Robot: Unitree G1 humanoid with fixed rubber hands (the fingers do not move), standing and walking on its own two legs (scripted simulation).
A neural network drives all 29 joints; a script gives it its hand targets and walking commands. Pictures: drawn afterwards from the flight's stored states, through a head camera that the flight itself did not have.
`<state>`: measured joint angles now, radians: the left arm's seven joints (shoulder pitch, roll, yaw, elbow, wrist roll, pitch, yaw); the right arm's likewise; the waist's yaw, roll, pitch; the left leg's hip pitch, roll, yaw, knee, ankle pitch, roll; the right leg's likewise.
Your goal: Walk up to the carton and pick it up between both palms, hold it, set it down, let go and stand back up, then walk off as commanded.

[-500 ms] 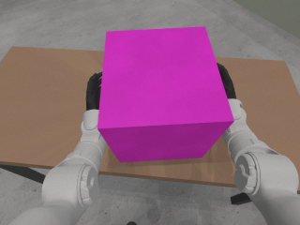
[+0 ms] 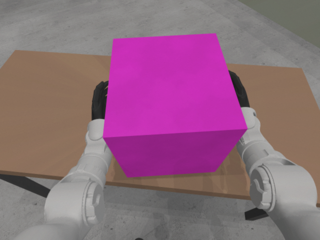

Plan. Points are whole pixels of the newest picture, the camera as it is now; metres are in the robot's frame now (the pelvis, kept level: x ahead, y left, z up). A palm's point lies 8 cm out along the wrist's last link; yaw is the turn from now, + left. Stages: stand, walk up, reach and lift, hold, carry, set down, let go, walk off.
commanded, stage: reach and lift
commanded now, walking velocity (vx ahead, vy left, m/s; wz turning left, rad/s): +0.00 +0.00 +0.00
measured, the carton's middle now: (168, 110) +0.44 +0.04 +0.03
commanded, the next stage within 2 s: hold in 2.00 s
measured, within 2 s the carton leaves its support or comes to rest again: neither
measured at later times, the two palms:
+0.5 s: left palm (91, 96) +0.39 +0.21 +0.13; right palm (254, 93) +0.41 -0.14 +0.15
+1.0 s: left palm (82, 77) +0.39 +0.20 +0.19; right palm (269, 79) +0.40 -0.15 +0.20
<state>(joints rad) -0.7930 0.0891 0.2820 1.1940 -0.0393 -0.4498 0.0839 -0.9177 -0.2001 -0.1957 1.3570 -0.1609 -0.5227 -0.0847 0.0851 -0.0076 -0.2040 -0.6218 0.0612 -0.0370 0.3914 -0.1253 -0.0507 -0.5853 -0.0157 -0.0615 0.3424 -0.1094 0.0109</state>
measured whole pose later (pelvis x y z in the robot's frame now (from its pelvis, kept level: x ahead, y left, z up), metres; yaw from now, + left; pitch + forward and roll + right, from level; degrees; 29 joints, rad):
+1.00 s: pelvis +0.00 +0.01 +0.01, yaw +1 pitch +4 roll -1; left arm -0.74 0.14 0.23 0.65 0.02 0.37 0.05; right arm -0.80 -0.16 -0.08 0.82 0.13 0.22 -0.12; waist 0.00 -0.02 -0.19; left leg -0.25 0.05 -0.03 0.32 -0.13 -0.05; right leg -0.20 -0.03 -0.06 0.25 -0.11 0.02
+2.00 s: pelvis -0.01 +0.01 +0.01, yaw +1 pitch +2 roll -1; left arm -0.74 0.14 0.25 0.42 0.02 0.64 0.05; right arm -0.82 -0.15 -0.13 0.63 0.21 0.45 -0.16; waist -0.04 -0.02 -0.18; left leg -0.24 0.04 -0.04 0.34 -0.13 -0.04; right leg -0.18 -0.03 -0.06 0.25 -0.10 0.03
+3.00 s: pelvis -0.02 +0.02 +0.01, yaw +1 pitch +1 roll -1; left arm -0.73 0.14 0.25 0.29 0.03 0.77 0.05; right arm -0.85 -0.16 -0.13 0.56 0.25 0.57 -0.17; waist -0.04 -0.01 -0.18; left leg -0.24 0.04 -0.04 0.36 -0.13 -0.03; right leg -0.17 -0.03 -0.06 0.25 -0.09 0.03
